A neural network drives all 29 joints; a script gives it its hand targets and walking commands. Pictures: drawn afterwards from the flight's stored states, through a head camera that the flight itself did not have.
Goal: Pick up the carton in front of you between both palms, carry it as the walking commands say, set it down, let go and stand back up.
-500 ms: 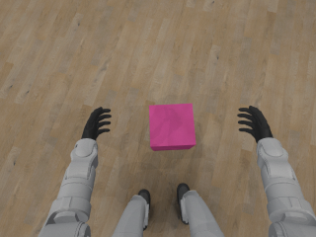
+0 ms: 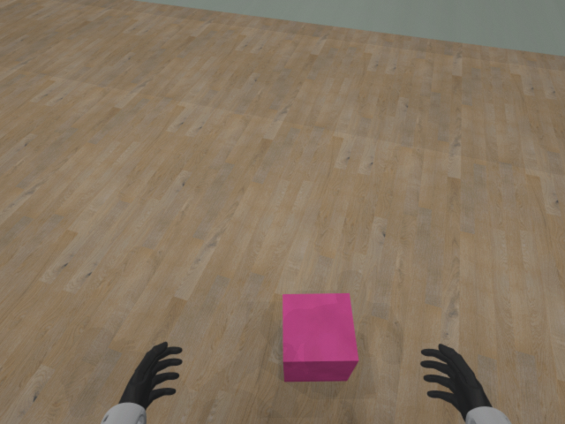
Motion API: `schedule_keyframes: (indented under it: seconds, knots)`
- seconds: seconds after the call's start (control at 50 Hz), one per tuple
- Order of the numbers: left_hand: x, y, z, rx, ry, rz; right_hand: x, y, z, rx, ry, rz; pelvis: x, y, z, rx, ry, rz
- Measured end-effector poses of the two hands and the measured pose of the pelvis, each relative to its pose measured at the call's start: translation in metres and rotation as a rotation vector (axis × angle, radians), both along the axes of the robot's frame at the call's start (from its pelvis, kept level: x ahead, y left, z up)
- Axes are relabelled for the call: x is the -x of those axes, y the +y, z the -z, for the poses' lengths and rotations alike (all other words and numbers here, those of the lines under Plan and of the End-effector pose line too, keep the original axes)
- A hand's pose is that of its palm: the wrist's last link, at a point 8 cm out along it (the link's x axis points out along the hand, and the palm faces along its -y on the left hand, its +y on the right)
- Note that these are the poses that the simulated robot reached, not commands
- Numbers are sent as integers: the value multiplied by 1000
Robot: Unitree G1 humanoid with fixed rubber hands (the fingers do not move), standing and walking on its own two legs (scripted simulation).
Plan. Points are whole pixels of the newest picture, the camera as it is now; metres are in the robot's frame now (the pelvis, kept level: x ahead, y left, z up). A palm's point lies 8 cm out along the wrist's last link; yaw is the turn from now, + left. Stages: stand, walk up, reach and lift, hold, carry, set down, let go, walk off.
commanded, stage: let go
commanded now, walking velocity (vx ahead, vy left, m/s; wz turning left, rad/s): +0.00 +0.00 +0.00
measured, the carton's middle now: (315, 339) +0.43 -0.07 -0.65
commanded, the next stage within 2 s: stand in 0.32 s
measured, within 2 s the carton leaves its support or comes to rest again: neither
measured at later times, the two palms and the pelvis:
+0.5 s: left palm (139, 396) +0.17 +0.24 -0.08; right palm (498, 386) +0.18 -0.29 -0.08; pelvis +0.02 -0.03 -0.01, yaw +1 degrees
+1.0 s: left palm (116, 411) +0.15 +0.27 -0.09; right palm (517, 410) +0.15 -0.31 -0.09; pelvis +0.02 -0.02 +0.00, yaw +1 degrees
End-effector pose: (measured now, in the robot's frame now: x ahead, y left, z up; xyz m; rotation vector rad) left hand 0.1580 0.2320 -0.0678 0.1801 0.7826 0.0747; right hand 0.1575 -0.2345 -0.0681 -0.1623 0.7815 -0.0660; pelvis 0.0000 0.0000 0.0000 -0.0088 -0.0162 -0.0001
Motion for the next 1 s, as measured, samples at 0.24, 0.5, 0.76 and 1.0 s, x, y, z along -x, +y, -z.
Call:
schedule_keyframes:
  seconds: [0.24, 0.5, 0.76, 1.0]
  knots:
    - [-12, -15, -3, 5, 14, -5, -12, -9, 0, 8, 21, -22, -7, -13, 2, -3, -78, -8]
    - [-8, 4, 13, -114, 79, -59, -24, -52, 10, 140, 55, 9, -20, -28, 5, 0, -3, -22]
    - [2, 29, 20, -180, 134, -84, -15, -69, 19, 192, 107, 25, -28, -26, 6, 0, 22, -19]
    - [10, 37, 23, -185, 157, -74, 4, -72, 20, 212, 136, 40, -23, -21, 4, -4, 8, -14]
